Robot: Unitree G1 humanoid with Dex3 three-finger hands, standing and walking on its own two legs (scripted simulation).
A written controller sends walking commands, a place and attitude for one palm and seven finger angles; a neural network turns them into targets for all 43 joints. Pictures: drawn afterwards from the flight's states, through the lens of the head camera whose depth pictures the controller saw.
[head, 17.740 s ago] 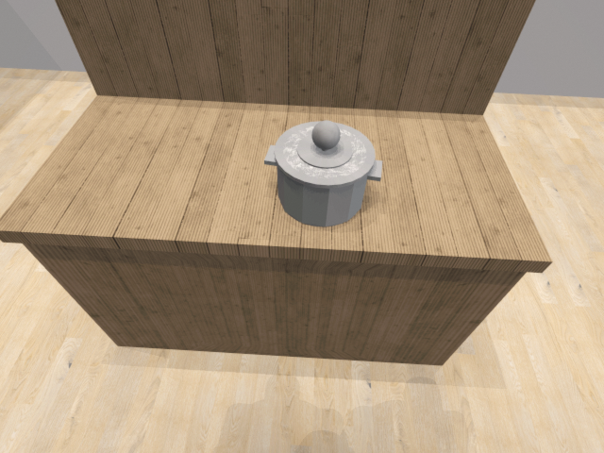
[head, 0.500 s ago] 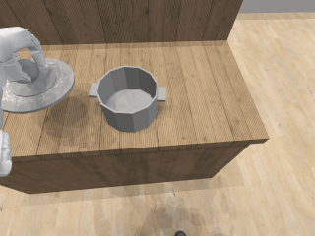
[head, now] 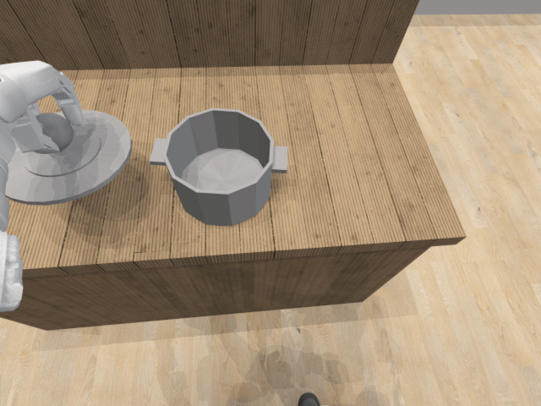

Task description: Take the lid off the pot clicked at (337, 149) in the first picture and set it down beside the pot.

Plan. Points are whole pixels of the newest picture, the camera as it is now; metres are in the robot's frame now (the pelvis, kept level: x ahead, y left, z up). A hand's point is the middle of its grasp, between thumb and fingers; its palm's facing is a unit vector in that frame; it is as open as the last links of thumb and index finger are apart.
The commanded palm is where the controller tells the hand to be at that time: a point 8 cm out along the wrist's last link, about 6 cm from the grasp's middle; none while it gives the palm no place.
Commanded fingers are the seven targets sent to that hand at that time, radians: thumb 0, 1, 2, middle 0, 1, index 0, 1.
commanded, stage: lower the lid onto the table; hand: left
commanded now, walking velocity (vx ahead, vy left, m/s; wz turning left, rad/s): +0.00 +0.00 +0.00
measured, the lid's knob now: (51, 132) +0.50 +0.30 +0.08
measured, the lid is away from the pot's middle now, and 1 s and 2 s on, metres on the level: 0.24 0.25 0.22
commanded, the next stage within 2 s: open the fingers wide in 1.82 s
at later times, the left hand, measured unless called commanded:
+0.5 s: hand (54, 142) +0.47 +0.29 +0.08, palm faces -0.47 -0.12 -0.87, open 8.2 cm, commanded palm +0.52 +0.30 +0.14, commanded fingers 0.00 0.48 1.08 -0.81 -1.05 -0.85 -1.09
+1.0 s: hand (55, 159) +0.47 +0.31 +0.05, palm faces -0.50 -0.11 -0.86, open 8.2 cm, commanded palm +0.52 +0.31 +0.11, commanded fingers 0.00 0.48 1.08 -0.81 -1.05 -0.85 -1.09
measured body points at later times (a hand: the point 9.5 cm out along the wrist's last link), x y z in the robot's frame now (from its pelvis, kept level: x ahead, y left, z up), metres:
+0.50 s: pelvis -0.01 -0.01 -0.01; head +0.10 +0.01 +0.43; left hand +0.49 +0.29 +0.13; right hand +0.00 -0.29 -0.12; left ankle -0.04 +0.09 -0.74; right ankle -0.01 -0.16 -0.74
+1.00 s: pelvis -0.01 +0.00 -0.01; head +0.11 +0.02 +0.42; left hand +0.49 +0.31 +0.10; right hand -0.03 -0.28 -0.13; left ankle -0.04 +0.10 -0.74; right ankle -0.01 -0.16 -0.74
